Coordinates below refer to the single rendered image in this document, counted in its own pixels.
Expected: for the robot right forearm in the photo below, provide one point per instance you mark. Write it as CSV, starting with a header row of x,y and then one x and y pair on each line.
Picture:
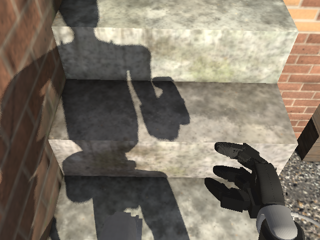
x,y
274,222

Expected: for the left robot thigh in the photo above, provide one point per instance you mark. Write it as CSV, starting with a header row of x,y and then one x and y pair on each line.
x,y
122,226

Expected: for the robot right hand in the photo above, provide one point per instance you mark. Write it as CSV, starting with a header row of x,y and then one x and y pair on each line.
x,y
258,189

